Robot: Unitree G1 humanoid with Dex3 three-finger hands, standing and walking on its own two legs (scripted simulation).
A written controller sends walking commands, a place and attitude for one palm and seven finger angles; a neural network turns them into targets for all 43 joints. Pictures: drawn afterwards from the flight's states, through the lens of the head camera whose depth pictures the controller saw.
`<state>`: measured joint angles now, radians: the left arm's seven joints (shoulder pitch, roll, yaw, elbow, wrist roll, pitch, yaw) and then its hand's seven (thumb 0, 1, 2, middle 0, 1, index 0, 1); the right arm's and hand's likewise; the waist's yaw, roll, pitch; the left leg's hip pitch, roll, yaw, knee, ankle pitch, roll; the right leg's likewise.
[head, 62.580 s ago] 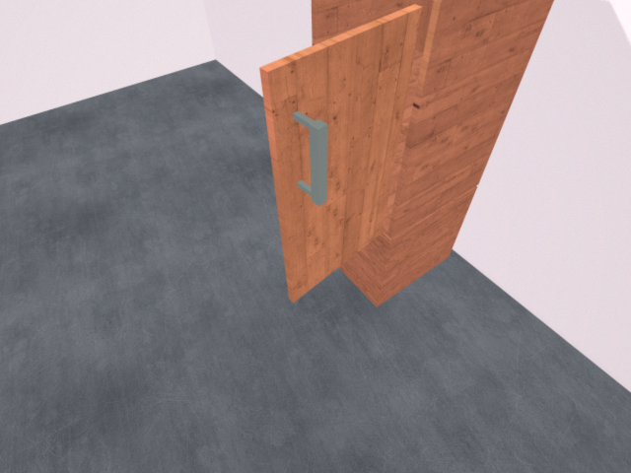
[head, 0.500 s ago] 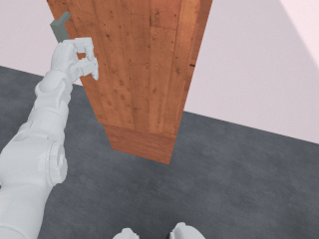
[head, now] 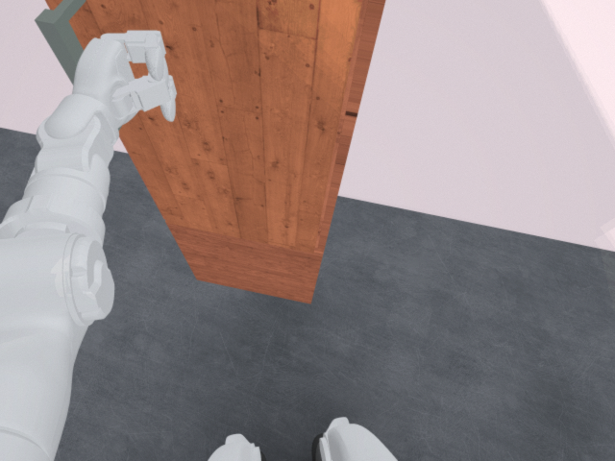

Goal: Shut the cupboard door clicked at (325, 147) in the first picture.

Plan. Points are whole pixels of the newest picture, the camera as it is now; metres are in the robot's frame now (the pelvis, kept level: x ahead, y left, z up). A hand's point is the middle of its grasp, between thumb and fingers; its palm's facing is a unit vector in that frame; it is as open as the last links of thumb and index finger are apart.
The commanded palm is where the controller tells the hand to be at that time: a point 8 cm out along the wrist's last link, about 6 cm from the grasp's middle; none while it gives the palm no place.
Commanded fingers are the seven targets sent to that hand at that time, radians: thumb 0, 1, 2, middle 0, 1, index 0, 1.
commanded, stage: push the door shut along its arc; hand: left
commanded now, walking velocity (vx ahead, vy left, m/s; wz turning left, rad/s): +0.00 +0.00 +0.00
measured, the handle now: (94, 70) +0.58 +0.18 +0.13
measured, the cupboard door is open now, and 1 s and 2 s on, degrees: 0 0 0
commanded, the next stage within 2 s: pull the fist back off the door in 0.16 s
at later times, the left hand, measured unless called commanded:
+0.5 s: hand (171, 84) +0.54 +0.09 +0.14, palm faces +0.20 -0.98 +0.03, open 2.9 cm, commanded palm +0.53 +0.11 +0.14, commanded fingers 0.00 0.90 0.90 -1.30 -1.50 -1.30 -1.50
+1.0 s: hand (197, 106) +0.53 +0.07 +0.12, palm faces +0.15 -0.99 +0.02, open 3.1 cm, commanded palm +0.47 +0.11 +0.14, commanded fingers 0.00 0.90 0.90 -1.30 -1.50 -1.30 -1.50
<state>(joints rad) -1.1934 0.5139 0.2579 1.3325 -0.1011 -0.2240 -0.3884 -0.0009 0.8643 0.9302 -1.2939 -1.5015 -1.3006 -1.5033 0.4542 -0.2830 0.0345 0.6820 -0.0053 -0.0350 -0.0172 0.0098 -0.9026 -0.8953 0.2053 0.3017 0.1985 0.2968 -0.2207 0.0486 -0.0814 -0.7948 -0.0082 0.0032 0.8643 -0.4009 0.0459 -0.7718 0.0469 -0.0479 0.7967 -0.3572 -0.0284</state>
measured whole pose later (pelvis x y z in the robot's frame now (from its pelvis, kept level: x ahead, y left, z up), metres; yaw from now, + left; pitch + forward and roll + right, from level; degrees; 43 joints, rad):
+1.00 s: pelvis +0.00 -0.01 +0.01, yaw -2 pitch +17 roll -1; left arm -0.99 0.23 0.31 1.16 -0.01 -0.35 0.22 0.01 0.91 0.91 -1.30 -1.50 -1.30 -1.50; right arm 0.50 -0.27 -0.02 0.67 -0.06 -0.03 0.07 0.01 -0.90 -0.90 0.20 0.30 0.20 0.30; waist -0.18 0.05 -0.11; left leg -0.73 0.00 0.04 0.81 -0.38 0.04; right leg -0.73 0.06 -0.01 0.77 -0.34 -0.03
